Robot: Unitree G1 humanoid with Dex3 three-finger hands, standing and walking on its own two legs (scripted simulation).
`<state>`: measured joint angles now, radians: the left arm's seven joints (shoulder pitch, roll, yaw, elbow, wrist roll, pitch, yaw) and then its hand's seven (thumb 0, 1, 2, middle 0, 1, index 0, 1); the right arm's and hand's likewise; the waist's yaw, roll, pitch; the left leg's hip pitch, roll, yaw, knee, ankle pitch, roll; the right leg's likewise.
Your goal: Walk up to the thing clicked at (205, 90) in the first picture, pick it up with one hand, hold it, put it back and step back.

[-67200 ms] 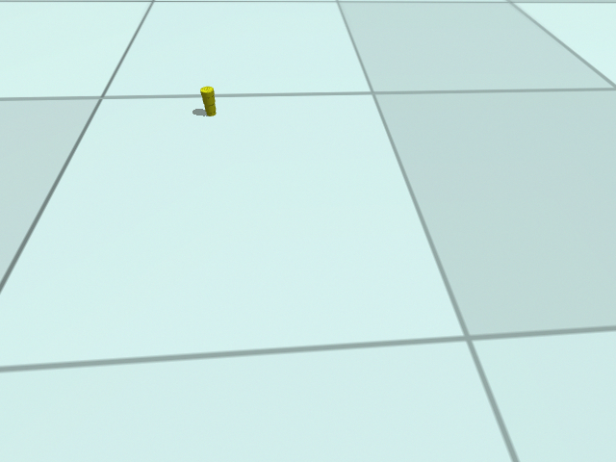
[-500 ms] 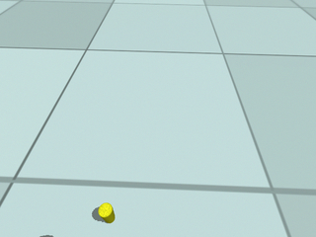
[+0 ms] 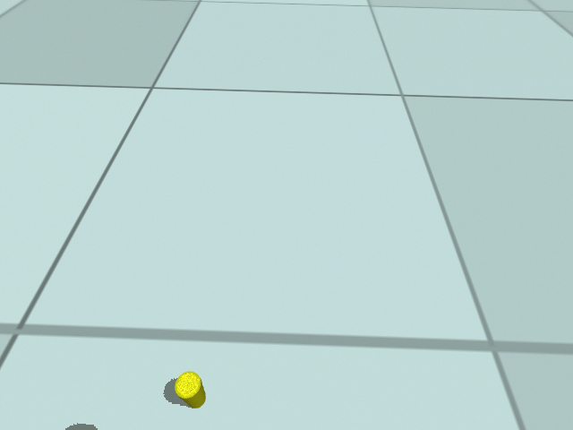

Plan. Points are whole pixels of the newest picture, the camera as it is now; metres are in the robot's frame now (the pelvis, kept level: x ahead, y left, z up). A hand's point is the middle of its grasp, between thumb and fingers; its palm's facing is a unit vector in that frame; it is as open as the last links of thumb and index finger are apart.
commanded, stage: stand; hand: left
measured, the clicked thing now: (192, 392) +0.38 +0.28 -0.71
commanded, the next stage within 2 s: step back in 0.22 s
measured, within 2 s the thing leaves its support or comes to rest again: neither
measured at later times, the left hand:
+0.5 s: hand out of the picture +0.08 +0.27 -0.17, palm faces -0.04 -0.92 -0.40, open 7.4 cm
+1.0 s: hand out of the picture +0.01 +0.28 -0.18, palm faces -0.12 -0.91 -0.39, open 7.4 cm
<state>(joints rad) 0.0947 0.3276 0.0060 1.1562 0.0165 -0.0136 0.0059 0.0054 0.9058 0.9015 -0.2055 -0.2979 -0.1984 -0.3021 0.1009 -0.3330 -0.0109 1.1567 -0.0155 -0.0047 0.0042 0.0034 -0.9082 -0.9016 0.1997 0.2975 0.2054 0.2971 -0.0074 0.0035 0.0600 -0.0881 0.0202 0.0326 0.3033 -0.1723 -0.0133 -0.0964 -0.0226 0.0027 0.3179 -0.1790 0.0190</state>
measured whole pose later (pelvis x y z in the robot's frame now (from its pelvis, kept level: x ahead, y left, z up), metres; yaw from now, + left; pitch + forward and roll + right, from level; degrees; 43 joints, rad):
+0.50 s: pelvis -0.05 +0.01 -0.02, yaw +0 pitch -2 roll +0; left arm 0.05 0.39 0.05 0.97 0.02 0.03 0.01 0.01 0.90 0.90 -0.21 -0.30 -0.20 -0.30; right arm 0.05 -0.40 -0.07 1.01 0.00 0.05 0.02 0.00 -0.91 -0.90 0.20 0.30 0.21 0.30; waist -0.02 0.00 0.17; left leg -0.33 0.01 0.00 0.68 -0.31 0.03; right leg -0.32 -0.02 0.01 0.62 -0.26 0.01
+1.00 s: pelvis -0.14 +0.03 -0.03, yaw -5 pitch -2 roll +0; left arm 0.11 0.39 0.07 0.85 0.02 0.04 0.01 0.01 0.91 0.90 -0.21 -0.30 -0.20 -0.30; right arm 0.17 -0.37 -0.05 0.86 -0.02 0.03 -0.01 0.00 -0.90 -0.90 0.20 0.30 0.21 0.30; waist -0.03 -0.02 0.20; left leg -0.36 0.02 0.04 0.70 -0.31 0.02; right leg -0.28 0.03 0.08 0.72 -0.41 0.00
